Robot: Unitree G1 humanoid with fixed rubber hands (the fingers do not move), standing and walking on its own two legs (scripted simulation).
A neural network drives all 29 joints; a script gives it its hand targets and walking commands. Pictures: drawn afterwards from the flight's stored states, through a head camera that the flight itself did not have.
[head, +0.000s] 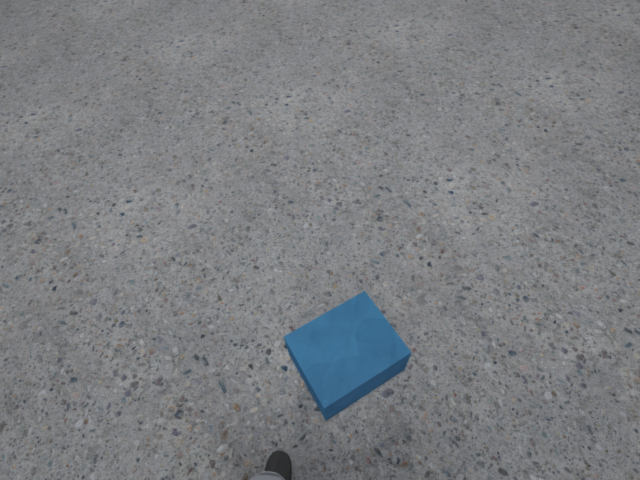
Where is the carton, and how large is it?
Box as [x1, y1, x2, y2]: [284, 291, 411, 420]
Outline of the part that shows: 364,291 284,336 289,354 326,420 403,370 411,352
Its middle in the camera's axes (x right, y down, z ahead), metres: +0.08 +0.34 +1.17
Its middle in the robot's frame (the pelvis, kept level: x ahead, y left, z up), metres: +0.51 -0.06 -0.69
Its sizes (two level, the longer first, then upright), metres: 0.289 0.233 0.155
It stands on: the floor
